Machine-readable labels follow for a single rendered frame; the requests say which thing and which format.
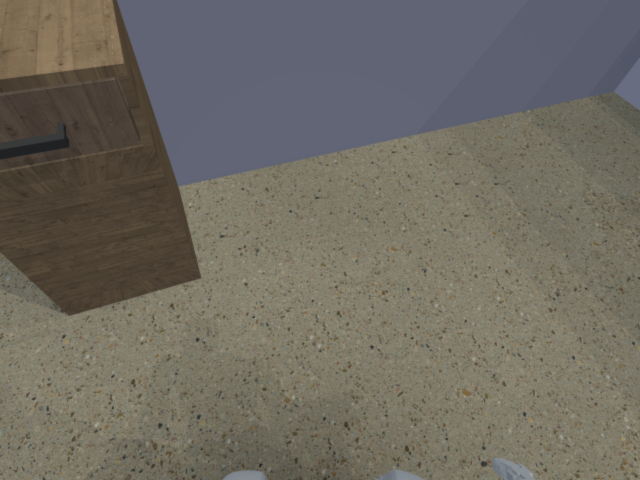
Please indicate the handle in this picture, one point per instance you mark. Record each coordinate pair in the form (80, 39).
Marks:
(33, 145)

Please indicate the robot right hand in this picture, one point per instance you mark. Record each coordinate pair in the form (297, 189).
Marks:
(511, 471)

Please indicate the cabinet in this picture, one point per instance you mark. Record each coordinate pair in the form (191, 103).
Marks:
(100, 228)

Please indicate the drawer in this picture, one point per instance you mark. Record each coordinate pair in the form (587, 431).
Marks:
(96, 115)

